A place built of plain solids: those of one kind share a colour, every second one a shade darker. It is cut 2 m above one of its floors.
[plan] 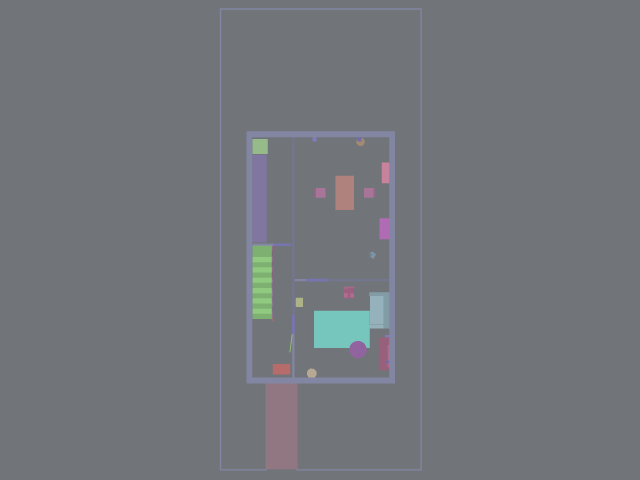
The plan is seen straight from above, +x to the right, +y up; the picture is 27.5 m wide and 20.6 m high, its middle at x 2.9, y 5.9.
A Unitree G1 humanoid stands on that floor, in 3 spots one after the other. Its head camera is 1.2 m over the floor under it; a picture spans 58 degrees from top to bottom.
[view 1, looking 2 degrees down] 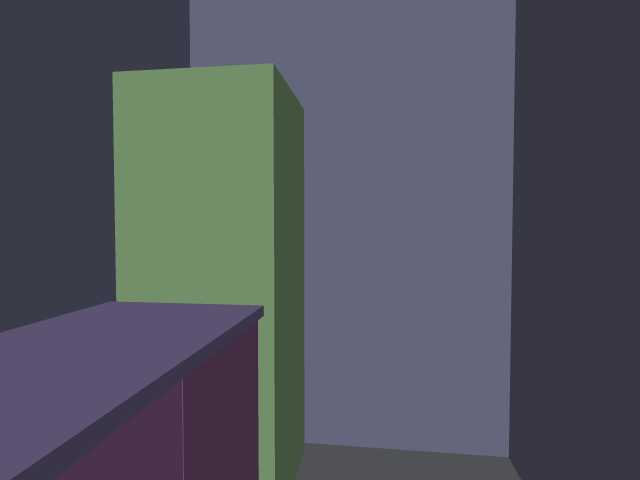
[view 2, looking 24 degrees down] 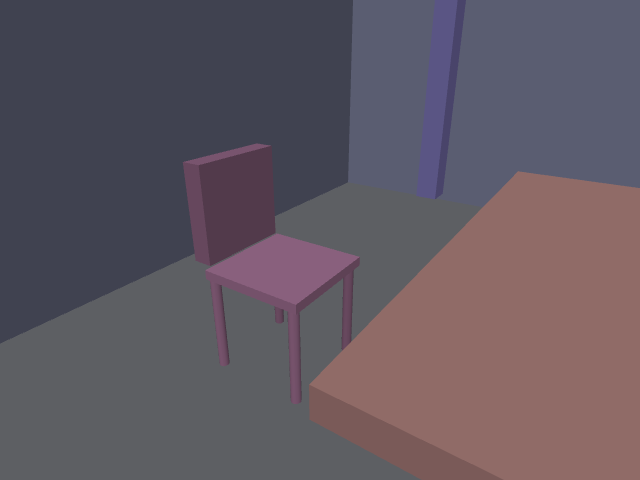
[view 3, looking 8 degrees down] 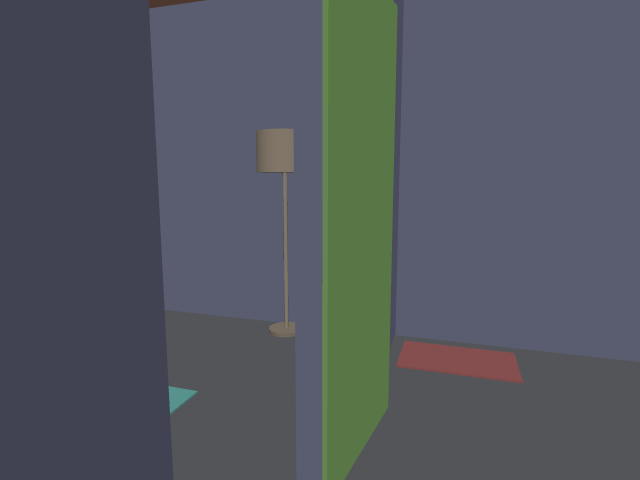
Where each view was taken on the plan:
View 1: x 1.05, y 8.00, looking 98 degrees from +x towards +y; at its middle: wall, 2.33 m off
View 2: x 3.86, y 6.78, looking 124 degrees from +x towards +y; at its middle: ground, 2.95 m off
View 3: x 1.27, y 3.25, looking -72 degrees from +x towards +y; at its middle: wall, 1.47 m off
